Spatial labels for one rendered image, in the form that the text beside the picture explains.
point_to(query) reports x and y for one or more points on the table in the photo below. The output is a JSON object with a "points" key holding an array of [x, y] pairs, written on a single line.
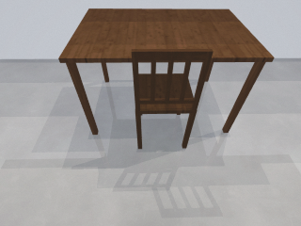
{"points": [[108, 35]]}

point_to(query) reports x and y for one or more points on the chair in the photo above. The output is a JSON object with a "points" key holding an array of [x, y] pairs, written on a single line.
{"points": [[168, 93]]}

